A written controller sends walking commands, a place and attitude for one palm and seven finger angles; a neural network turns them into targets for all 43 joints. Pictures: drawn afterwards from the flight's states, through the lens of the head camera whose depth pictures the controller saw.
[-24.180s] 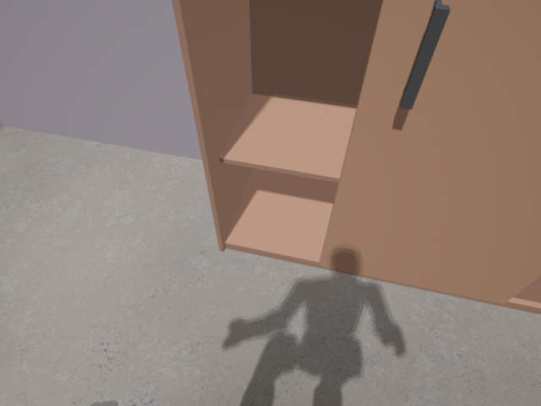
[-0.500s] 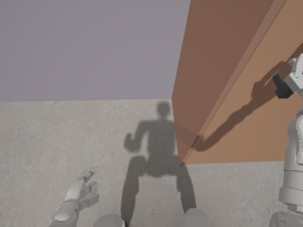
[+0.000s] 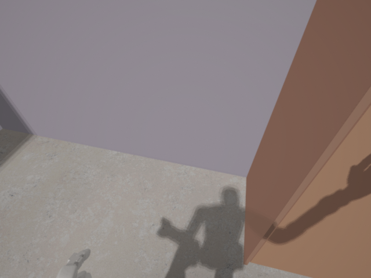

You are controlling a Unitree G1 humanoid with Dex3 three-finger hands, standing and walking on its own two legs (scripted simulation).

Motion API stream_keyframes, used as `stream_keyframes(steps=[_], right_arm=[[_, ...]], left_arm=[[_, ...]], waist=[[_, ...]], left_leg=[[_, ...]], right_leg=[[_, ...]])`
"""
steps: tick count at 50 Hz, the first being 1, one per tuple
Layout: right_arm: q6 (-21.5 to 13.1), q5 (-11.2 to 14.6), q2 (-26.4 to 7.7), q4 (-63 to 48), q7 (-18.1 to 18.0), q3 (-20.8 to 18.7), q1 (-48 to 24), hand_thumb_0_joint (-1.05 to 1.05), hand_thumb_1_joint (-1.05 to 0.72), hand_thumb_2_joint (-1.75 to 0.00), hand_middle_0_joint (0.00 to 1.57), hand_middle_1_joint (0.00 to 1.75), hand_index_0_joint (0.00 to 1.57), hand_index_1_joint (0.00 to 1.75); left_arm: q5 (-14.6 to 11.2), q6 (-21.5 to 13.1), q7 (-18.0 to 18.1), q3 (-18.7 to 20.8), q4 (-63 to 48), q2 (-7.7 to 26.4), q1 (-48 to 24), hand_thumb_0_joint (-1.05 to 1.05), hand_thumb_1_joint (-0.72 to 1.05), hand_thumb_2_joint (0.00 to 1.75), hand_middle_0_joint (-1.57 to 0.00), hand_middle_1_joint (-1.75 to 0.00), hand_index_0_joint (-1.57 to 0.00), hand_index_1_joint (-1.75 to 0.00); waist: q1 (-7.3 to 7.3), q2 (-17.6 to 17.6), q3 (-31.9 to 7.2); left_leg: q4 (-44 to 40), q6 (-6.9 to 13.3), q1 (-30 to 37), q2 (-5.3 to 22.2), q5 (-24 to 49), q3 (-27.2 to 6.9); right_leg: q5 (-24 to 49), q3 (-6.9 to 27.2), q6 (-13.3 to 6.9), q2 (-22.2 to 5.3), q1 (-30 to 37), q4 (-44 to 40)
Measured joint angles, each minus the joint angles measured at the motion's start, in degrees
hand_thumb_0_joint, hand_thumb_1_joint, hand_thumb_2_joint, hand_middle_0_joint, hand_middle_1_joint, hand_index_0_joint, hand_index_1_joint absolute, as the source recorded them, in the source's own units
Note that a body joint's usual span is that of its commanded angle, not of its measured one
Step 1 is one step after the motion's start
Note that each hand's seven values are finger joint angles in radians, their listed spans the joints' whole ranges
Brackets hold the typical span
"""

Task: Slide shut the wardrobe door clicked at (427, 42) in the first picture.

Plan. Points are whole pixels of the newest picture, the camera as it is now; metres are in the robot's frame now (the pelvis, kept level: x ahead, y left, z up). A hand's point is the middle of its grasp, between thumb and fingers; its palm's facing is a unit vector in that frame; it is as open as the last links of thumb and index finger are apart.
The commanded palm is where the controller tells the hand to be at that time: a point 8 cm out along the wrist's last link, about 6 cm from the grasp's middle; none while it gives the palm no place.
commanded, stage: stop walking and hold the door there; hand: right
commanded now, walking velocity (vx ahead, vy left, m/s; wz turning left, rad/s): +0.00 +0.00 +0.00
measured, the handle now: out of the picture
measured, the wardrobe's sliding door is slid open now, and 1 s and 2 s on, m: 0.00 0.00 0.00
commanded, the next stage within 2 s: none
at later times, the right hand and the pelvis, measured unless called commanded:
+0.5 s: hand out of the picture +0.32 -0.37 +0.17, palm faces +0.66 +0.69 -0.30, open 6.7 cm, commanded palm +0.27 -0.39 +0.16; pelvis +0.02 +0.00 +0.00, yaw +1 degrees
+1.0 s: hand out of the picture +0.32 -0.38 +0.16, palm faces +0.49 +0.83 -0.26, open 5.8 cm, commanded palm +0.27 -0.40 +0.16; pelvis -0.04 -0.08 -0.01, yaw -1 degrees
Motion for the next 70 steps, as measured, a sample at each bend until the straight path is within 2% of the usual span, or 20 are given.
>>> stream_keyframes(steps=[3,7,24,31,35,37,39,41,44,46,48,51,53,56,59,63,65,67,68,70], right_arm=[[-0.57,-0.02,0.04,1.33,0.23,-0.47,-0.04,-0.12,-0.66,-0.77,0.44,1.36,0.16,1.30],[-2.32,-0.39,0.23,1.88,0.79,-0.95,0.86,-0.13,-0.64,-0.79,0.44,1.36,0.19,1.31],[-3.63,-0.52,-0.77,1.96,1.55,-0.13,2.89,-0.16,-0.60,-0.82,0.45,1.40,0.24,1.34],[-4.69,-1.00,-0.34,1.69,2.30,0.32,1.25,-0.18,-0.59,-0.82,0.45,1.40,0.24,1.35],[-5.94,-1.03,0.70,0.79,3.50,1.52,-0.37,-0.21,-0.59,-0.82,0.45,1.40,0.28,1.36],[-6.42,-1.25,1.28,-0.15,4.18,2.43,-1.14,-0.23,-0.60,-0.82,0.45,1.40,0.31,1.37],[-6.82,-1.38,1.92,-1.67,4.66,3.49,-1.84,-0.25,-0.60,-0.83,0.45,1.40,0.34,1.38],[-6.83,-1.27,2.63,-3.56,4.71,4.78,-2.64,-0.26,-0.62,-0.83,0.45,1.40,0.36,1.38],[-6.15,-0.55,3.86,-6.72,3.86,6.13,-3.27,-0.25,-0.63,-0.82,0.45,1.40,0.36,1.39],[-5.15,-0.05,4.86,-8.13,3.20,6.87,-4.03,-0.24,-0.65,-0.81,0.45,1.40,0.34,1.39],[-4.19,0.36,5.78,-8.88,2.92,7.38,-5.13,-0.23,-0.67,-0.80,0.45,1.40,0.33,1.40],[-2.85,0.62,5.86,-8.98,3.09,8.15,-7.20,-0.22,-0.69,-0.78,0.45,1.40,0.31,1.40],[-2.52,0.59,7.13,-8.57,2.94,8.44,-8.62,-0.21,-0.69,-0.77,0.45,1.40,0.30,1.40],[-3.43,0.25,8.06,-7.32,3.83,9.72,-10.19,-0.21,-0.69,-0.76,0.45,1.40,0.31,1.40],[-3.90,-0.49,9.07,-6.87,4.78,11.48,-11.86,-0.20,-0.68,-0.76,0.45,1.40,0.33,1.40],[-3.88,-0.63,11.12,-8.27,5.68,14.45,-13.88,-0.19,-0.65,-0.77,0.45,1.40,0.36,1.40],[-3.00,-0.07,13.13,-10.17,5.55,16.36,-15.22,-0.18,-0.64,-0.78,0.45,1.40,0.37,1.40],[-2.00,0.77,14.14,-11.87,5.05,18.21,-17.33,-0.17,-0.65,-0.78,0.45,1.40,0.36,1.40],[-1.69,0.95,14.63,-12.29,4.78,18.89,-18.24,-0.16,-0.66,-0.79,0.45,1.40,0.34,1.40],[-1.30,1.19,16.32,-12.61,4.31,20.16,-19.15,-0.13,-0.69,-0.80,0.45,1.40,0.32,1.40]], left_arm=[[0.24,0.10,-0.11,-0.46,1.53,-0.30,1.12,0.01,0.91,0.90,-0.20,-0.30,-0.20,-0.30],[0.47,0.63,-0.08,-0.23,3.35,-0.06,2.30,0.01,0.90,0.90,-0.21,-0.30,-0.20,-0.30],[-0.09,1.12,1.06,0.46,0.94,1.04,-2.47,0.01,0.91,0.90,-0.21,-0.30,-0.20,-0.30],[-0.03,1.91,0.81,1.05,-0.43,2.01,-4.03,0.01,0.90,0.90,-0.21,-0.30,-0.20,-0.30],[-0.22,2.63,0.57,1.72,-0.08,3.28,-4.81,0.01,0.91,0.90,-0.21,-0.30,-0.20,-0.30],[-0.19,2.62,0.49,1.74,0.31,3.45,-4.90,0.01,0.91,0.90,-0.20,-0.30,-0.20,-0.30],[-0.06,2.62,0.49,1.62,0.51,3.43,-4.94,0.01,0.91,0.90,-0.20,-0.30,-0.20,-0.30],[-0.02,2.73,0.63,1.66,0.77,2.78,-5.54,0.01,0.91,0.90,-0.20,-0.30,-0.20,-0.30],[-0.25,2.94,0.74,1.31,-0.57,1.24,-6.15,0.01,0.91,0.90,-0.20,-0.30,-0.20,-0.30],[-0.21,2.38,0.54,0.67,-1.46,-0.26,-6.38,0.01,0.91,0.90,-0.20,-0.30,-0.20,-0.30],[-0.14,1.58,0.00,-0.32,-1.86,-1.75,-6.60,0.01,0.91,0.90,-0.20,-0.30,-0.20,-0.30],[0.16,0.60,-1.14,-1.90,-1.93,-3.52,-6.95,0.01,0.91,0.90,-0.20,-0.30,-0.20,-0.30],[0.52,0.62,-1.70,-2.48,-1.47,-2.96,-7.94,0.01,0.90,0.90,-0.21,-0.30,-0.20,-0.30],[0.91,0.87,-2.07,-2.50,-0.10,-2.35,-8.72,0.01,0.90,0.90,-0.21,-0.30,-0.20,-0.30],[1.33,1.35,-1.84,-2.51,0.90,-1.78,-8.59,0.01,0.90,0.90,-0.21,-0.30,-0.20,-0.30],[1.52,2.40,-0.99,-1.50,0.54,-0.47,-8.40,0.01,0.90,0.90,-0.21,-0.30,-0.20,-0.30],[1.44,2.55,-0.39,-0.47,-0.48,1.17,-8.33,0.01,0.90,0.90,-0.21,-0.30,-0.20,-0.30],[1.36,2.41,0.26,1.03,-0.88,0.85,-9.44,0.01,0.91,0.90,-0.20,-0.30,-0.20,-0.30],[1.23,2.30,0.29,1.34,-0.86,-0.19,-9.87,0.01,0.91,0.90,-0.20,-0.30,-0.20,-0.30],[1.14,1.59,-0.12,0.87,-0.35,-2.51,-9.60,0.01,0.91,0.90,-0.20,-0.30,-0.20,-0.30]], waist=[[0.33,-1.91,0.22],[-0.84,-2.80,-0.67],[-1.36,-2.00,-2.02],[-1.59,-3.26,-0.40],[-2.09,-3.63,1.02],[-1.64,-2.88,1.47],[-0.78,-2.00,2.03],[-0.33,-0.26,3.55],[-1.41,0.11,5.43],[-1.84,-0.67,6.47],[-2.05,-1.39,7.24],[-2.38,-1.07,7.78],[-1.82,-3.50,9.13],[-1.59,-2.67,9.87],[-0.46,0.55,9.83],[1.78,3.94,9.36],[2.24,3.37,8.98],[1.82,3.52,10.28],[1.18,3.85,11.39],[0.45,3.85,11.99]], left_leg=[[-1.81,-0.05,0.75,-1.31,1.46,1.00],[-2.40,0.20,0.35,-2.20,1.18,0.39],[-3.57,-0.02,1.01,-1.78,1.17,-0.13],[-2.54,-0.30,-0.31,-1.71,1.13,0.75],[0.25,-1.29,-2.46,-0.33,0.40,0.48],[1.72,-2.20,-3.58,1.30,-0.07,0.49],[3.64,-3.36,-4.66,3.18,-0.78,0.68],[5.59,-4.31,-5.47,5.72,-1.39,0.03],[9.41,-2.63,-7.33,6.21,-3.66,-0.82],[14.26,-1.75,-8.31,4.68,-9.69,0.12],[15.51,-1.33,-7.83,3.03,-11.48,1.91],[8.37,-0.98,-3.99,1.93,-6.28,4.45],[5.87,-0.09,-2.87,1.23,-3.64,5.64],[5.60,-1.19,-3.50,3.96,-2.72,4.64],[5.14,-3.18,-3.46,8.14,-1.94,3.91],[6.27,-6.20,-4.00,13.28,-1.80,3.56],[9.49,-6.53,-5.99,14.41,-2.81,2.99],[17.41,-3.77,-9.74,13.15,-8.78,-0.36],[21.83,-2.66,-11.08,10.87,-12.48,-1.91],[25.29,-1.62,-12.12,6.08,-14.55,-1.34]], right_leg=[[-0.65,1.04,0.37,-1.28,-0.71,0.97],[-1.13,1.48,0.36,-1.65,-1.47,1.72],[-0.92,0.97,0.57,-1.10,-0.14,-0.53],[-1.57,2.05,0.37,-1.14,-2.85,2.54],[-7.59,6.28,0.69,0.59,-5.47,9.55],[-9.31,7.57,0.62,1.01,-5.62,10.54],[-6.40,7.88,0.80,0.62,-4.22,7.54],[-2.67,6.18,0.98,2.26,-3.64,5.96],[-3.85,4.24,-0.50,3.12,-4.00,6.56],[-3.50,3.73,-1.37,2.91,-4.37,6.29],[-2.38,3.59,-1.87,2.89,-4.89,5.60],[-1.37,2.85,-2.35,4.04,-6.37,5.69],[-2.85,3.99,-1.62,3.71,-7.94,8.95],[-12.13,6.77,1.74,6.16,-12.92,25.72],[-14.37,8.09,2.66,4.98,-13.94,32.82],[-14.04,7.48,2.05,0.34,-7.69,19.01],[-7.16,6.47,2.13,-1.80,-2.88,8.42],[-4.76,5.55,3.54,-2.02,-3.24,9.51],[-6.03,5.01,4.32,-2.13,-3.40,10.98],[-6.85,4.91,4.77,-2.52,-3.25,10.53]])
